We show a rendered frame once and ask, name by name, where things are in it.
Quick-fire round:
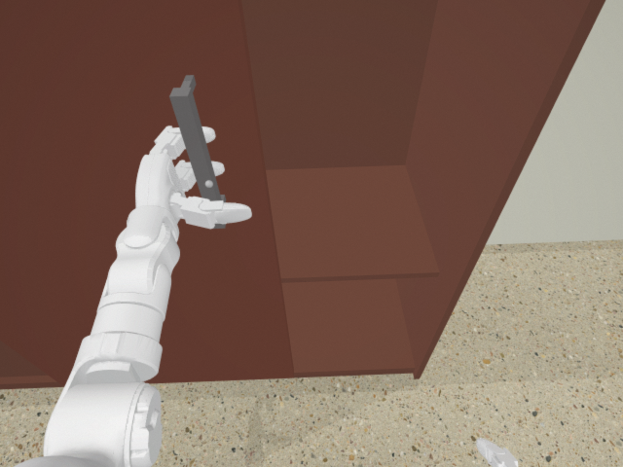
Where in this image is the robot left upper arm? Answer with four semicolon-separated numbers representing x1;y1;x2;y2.
14;381;163;467

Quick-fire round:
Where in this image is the left robot forearm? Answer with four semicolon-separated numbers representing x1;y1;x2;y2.
43;205;180;456

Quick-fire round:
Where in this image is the robot right hand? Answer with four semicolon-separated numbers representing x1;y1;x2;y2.
476;438;518;467

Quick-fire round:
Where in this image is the handle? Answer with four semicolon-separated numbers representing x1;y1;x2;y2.
169;75;226;229

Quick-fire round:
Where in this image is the robot left hand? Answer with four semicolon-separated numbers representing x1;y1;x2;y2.
135;126;252;229

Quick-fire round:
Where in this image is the wardrobe door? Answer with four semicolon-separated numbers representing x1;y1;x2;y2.
0;0;294;386
0;341;47;377

